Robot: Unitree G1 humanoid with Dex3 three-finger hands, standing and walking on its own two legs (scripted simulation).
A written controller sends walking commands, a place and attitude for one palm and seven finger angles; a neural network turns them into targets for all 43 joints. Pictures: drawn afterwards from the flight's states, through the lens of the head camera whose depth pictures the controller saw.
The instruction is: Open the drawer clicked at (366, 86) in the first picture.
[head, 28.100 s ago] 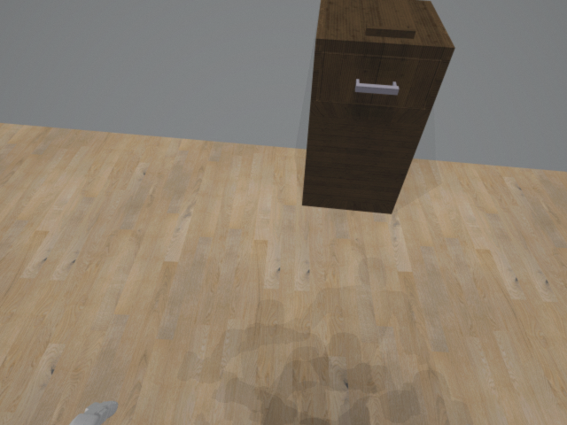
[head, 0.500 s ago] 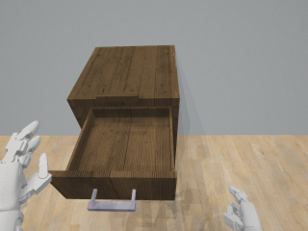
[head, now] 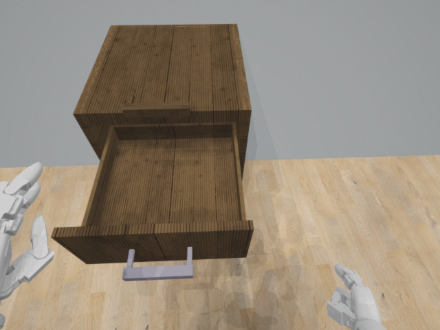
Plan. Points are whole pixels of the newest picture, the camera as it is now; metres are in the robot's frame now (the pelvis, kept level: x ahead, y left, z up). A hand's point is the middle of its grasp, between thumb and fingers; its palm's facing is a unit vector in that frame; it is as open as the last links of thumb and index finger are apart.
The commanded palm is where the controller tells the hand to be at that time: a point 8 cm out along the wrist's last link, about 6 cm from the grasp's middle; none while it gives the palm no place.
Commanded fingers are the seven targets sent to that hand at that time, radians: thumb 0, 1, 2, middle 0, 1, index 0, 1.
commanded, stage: step back with the hand held close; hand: left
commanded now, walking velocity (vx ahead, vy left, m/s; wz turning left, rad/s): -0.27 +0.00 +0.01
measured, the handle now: (159, 262) +0.26 +0.15 -0.11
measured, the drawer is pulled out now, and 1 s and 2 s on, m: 0.30 0.30 0.30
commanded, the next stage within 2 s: stop stepping back and stand still in 0.90 s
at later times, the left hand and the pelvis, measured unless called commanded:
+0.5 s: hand (20, 303) +0.14 +0.23 +0.14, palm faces +0.35 -0.84 -0.41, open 7.4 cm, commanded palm +0.06 +0.28 +0.18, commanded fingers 0.00 0.90 0.90 -0.20 -0.30 -0.20 -0.30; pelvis -0.06 -0.01 -0.01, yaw +3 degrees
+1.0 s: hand out of the picture +0.03 +0.19 +0.14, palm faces +0.27 -0.83 -0.49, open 7.4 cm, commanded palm -0.03 +0.23 +0.18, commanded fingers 0.00 0.90 0.90 -0.20 -0.30 -0.20 -0.30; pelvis -0.16 -0.05 +0.00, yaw +1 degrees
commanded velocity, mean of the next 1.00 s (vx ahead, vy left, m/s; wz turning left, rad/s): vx -0.34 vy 0.00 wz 0.00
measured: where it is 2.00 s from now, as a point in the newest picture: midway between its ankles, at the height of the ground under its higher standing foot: outside the picture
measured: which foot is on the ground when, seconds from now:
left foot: down 0.00-0.32, up 0.34-0.48, down 0.50-0.82, up 0.84-1.00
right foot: down 0.00-0.50, up 0.52-0.66, down 0.68-1.00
